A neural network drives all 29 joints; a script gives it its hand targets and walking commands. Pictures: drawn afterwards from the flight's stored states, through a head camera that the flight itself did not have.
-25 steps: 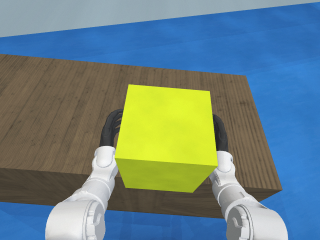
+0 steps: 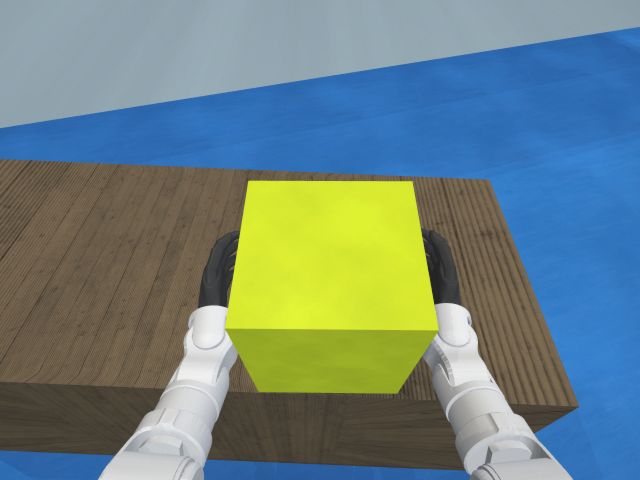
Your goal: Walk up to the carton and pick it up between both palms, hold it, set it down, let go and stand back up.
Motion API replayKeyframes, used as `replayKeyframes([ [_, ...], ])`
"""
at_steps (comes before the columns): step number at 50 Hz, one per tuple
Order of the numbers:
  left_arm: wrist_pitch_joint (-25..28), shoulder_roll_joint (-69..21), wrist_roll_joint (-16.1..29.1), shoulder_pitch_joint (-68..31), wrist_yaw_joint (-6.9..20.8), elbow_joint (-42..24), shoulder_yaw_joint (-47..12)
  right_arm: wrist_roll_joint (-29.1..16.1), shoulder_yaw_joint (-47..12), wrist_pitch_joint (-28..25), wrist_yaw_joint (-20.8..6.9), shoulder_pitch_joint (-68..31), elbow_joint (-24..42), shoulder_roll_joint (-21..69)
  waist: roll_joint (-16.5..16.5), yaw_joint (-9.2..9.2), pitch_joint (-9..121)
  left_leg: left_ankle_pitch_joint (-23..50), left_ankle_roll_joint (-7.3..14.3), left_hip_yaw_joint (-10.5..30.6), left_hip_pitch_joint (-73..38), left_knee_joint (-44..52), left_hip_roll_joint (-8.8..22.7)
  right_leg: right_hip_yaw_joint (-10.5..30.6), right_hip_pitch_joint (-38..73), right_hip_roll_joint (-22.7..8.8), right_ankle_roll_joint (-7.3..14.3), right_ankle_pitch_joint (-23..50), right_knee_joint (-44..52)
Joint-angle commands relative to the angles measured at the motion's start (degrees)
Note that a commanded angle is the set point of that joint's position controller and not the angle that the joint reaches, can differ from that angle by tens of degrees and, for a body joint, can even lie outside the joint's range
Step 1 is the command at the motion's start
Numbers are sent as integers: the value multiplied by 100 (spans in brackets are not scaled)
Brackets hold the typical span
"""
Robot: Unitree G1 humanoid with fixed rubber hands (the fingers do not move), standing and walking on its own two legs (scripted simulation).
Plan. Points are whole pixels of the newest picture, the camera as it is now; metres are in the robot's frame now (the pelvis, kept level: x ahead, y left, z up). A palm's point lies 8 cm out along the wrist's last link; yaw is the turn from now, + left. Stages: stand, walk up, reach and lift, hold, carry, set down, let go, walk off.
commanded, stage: reach and lift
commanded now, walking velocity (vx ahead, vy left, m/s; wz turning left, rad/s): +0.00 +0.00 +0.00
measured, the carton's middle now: (328, 295) +0.36 -0.04 +0.02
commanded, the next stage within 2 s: hold in 1.96 s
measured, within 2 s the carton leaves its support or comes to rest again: neither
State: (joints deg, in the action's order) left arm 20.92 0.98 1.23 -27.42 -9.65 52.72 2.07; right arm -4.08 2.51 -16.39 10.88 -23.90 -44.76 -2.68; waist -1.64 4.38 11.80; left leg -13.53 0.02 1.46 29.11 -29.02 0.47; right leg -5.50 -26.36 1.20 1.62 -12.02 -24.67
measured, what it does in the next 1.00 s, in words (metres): stands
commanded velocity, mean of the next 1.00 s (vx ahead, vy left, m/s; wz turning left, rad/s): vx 0.00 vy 0.00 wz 0.00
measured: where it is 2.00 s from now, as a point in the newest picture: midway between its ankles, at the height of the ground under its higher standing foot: outside the picture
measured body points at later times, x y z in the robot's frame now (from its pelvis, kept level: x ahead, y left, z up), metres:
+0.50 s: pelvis +0.00 +0.00 +0.01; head +0.00 +0.03 +0.46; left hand +0.36 +0.13 +0.12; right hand +0.34 -0.17 +0.11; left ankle -0.01 +0.11 -0.74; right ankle -0.01 -0.10 -0.74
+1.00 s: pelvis -0.04 +0.01 +0.01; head -0.06 +0.05 +0.46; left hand +0.35 +0.16 +0.16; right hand +0.34 -0.15 +0.14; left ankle -0.01 +0.11 -0.74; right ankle -0.01 -0.10 -0.74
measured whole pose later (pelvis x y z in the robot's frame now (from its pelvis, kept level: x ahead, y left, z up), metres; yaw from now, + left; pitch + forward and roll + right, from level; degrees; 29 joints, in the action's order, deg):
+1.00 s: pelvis -0.04 +0.01 +0.01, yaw +0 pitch -4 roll -1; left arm -26.7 -2.4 -14.5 -34.1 -1.0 18.7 13.9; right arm 0.4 11.6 10.2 8.5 -33.3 -34.0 2.1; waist 4.7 2.3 -0.2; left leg -8.3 0.9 0.7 8.6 -20.4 -0.6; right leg -4.6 -6.7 0.3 1.1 -7.4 -17.5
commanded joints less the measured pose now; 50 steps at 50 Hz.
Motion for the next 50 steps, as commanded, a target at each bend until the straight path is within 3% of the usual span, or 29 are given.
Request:
replayKeyframes([
  [1, -295, -4529, -604, -3407, 727, -2519, -2644, 203, -3356, 433, -772, -3031, 1885, 4300, 215, -24, 2404, 2537, -248, 471, -1700, 220, -210, 660, 2018, 38, -271, 2852, 113],
  [10, -2440, -4276, -627, -2552, 893, -4758, -3092, -314, -3594, 1454, -548, -2810, 3684, 3867, 169, -30, 1781, 3288, -301, 471, -2492, 366, -193, 641, 2610, 84, -288, 3825, 265],
  [15, -3256, -3949, -667, -2137, 1078, -5288, -3082, -468, -3482, 1740, -480, -2832, 4251, 3418, 57, 16, 1602, 3340, -326, 472, -2906, 458, -229, 534, 2815, 79, -387, 4198, 308],
  [24, -4009, -3587, -912, -1940, 1399, -5227, -2586, -441, -2992, 1866, -498, -3211, 4125, 3058, 74, -9, 914, 2580, -305, 285, -3167, 835, -198, 307, 2961, 111, -432, 3398, 614],
  [25, -4084, -3500, -786, -1943, 1447, -5353, -2654, -621, -3002, 1835, -485, -3525, 4486, 3154, 29, -41, 1130, 2616, -226, 251, -2730, 730, -183, 306, 3239, 75, -388, 3495, 592],
  [28, -4266, -3458, -707, -2133, 1468, -5396, -2608, -627, -2996, 1950, -472, -3844, 4644, 3194, 112, -50, 1172, 2221, -155, 225, -2445, 853, -213, 330, 3426, 29, -383, 3361, 569],
  [34, -4616, -3398, -863, -2647, 1583, -4648, -2096, -314, -2471, 2238, -607, -4442, 4055, 3142, 314, -128, 573, 739, 12, 59, -2173, 1277, -177, 276, 3055, -27, -307, 1581, 826],
  [39, -4677, -3557, -877, -3357, 1601, -4227, -1836, -63, -1950, 2195, -766, -5139, 3536, 3259, 194, -113, 745, 266, 10, -39, -2344, 1355, -151, 184, 2675, -12, -203, 615, 936],
  [44, -4700, -3620, -983, -3760, 1565, -3824, -1555, 177, -1465, 2089, -902, -5484, 2861, 3245, 43, -90, 854, 86, -22, -106, -2533, 1378, -128, 76, 2396, 6, -143, 208, 986],
  [50, -4739, -3650, -1091, -3883, 1573, -3646, -1314, 244, -1220, 1953, -974, -5710, 2533, 3223, 4, -79, 1066, 439, -71, -174, -2749, 1293, -149, -22, 2472, 56, -180, 470, 961],
])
